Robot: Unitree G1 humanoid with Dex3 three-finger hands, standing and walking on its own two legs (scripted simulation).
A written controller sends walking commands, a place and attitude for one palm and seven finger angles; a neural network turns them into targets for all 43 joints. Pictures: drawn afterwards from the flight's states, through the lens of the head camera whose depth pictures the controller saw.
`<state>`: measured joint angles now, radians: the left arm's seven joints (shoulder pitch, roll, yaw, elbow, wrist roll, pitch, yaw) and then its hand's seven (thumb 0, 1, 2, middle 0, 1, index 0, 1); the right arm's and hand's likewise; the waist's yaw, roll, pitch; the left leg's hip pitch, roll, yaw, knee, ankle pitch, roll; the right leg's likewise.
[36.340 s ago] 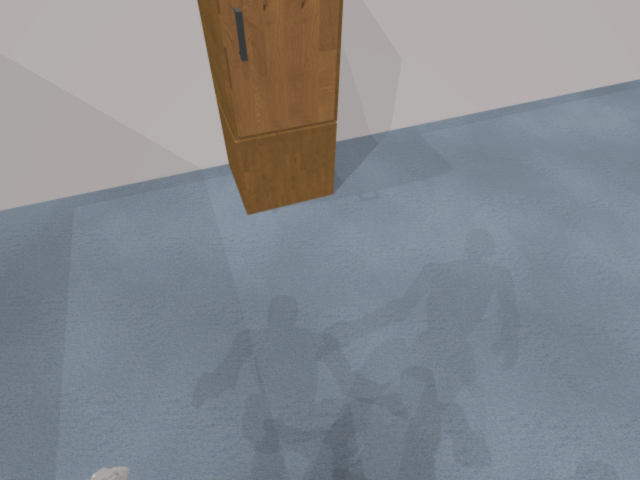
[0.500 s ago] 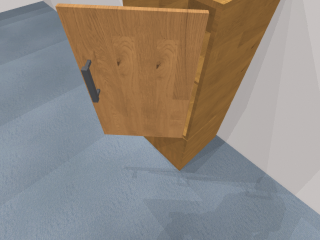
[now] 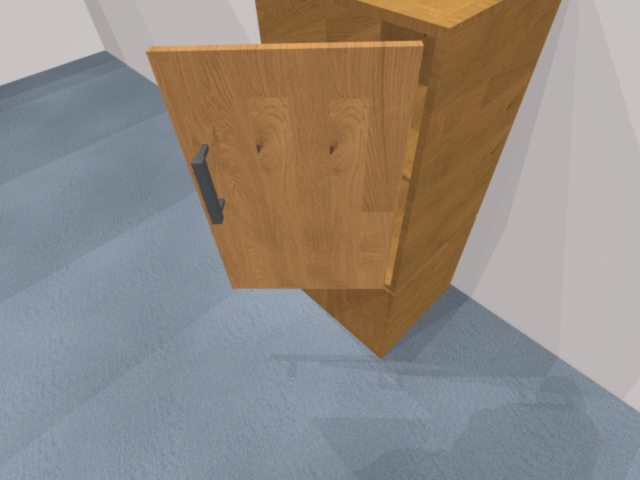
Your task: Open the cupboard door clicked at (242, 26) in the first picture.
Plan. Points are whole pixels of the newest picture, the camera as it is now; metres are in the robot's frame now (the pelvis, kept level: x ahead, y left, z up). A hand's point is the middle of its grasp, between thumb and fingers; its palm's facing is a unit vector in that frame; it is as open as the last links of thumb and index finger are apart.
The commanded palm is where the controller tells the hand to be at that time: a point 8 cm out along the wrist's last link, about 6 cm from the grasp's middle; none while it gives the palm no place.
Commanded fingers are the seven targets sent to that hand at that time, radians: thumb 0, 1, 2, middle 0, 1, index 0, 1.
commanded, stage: look again from close up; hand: left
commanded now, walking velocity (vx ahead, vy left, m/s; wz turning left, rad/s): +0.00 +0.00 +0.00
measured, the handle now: (211, 185) +0.57 +0.25 +0.02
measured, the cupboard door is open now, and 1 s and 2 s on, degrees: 44 44 44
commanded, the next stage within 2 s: shuffle to correct the standing spot in 0.50 s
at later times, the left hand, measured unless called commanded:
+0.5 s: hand out of the picture +0.04 +0.14 -0.17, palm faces +0.01 -0.97 -0.23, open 7.3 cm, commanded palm none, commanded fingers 0.00 0.90 0.90 -0.20 -0.30 -0.20 -0.30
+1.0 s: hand out of the picture +0.02 +0.16 -0.18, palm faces +0.08 -0.98 -0.20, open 7.3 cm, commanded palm none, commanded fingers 0.00 0.90 0.90 -0.20 -0.30 -0.20 -0.30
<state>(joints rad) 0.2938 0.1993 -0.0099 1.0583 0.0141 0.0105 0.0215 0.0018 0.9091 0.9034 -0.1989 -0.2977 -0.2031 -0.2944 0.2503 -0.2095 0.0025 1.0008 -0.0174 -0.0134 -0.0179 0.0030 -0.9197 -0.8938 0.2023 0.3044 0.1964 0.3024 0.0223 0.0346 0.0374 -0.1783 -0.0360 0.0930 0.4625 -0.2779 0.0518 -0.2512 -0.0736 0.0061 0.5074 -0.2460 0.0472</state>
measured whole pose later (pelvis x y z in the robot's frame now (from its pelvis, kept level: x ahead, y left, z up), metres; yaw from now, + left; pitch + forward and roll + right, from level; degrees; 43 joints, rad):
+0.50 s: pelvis +0.01 -0.04 +0.00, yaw +0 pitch -1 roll +1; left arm 0.22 0.17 -0.01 1.10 0.01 -0.01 0.03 0.00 0.92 0.90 -0.20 -0.30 -0.21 -0.29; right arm 0.26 -0.17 0.01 1.12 -0.02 -0.02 -0.03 0.00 -0.91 -0.89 0.20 0.30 0.19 0.30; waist 0.00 0.01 0.04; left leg -0.13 0.02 0.07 0.42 -0.27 -0.01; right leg -0.21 -0.02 -0.02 0.48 -0.25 -0.01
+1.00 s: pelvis +0.02 -0.02 +0.00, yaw +0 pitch +0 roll +1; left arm 0.29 0.17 0.04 1.06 0.02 0.03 0.03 0.00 0.91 0.90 -0.20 -0.30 -0.21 -0.29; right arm 0.31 -0.17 -0.02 1.06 -0.02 0.00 -0.02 0.00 -0.91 -0.89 0.20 0.30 0.19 0.30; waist 0.03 -0.03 0.03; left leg -0.18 -0.01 0.08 0.51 -0.33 0.02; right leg -0.27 -0.06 -0.02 0.60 -0.35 -0.01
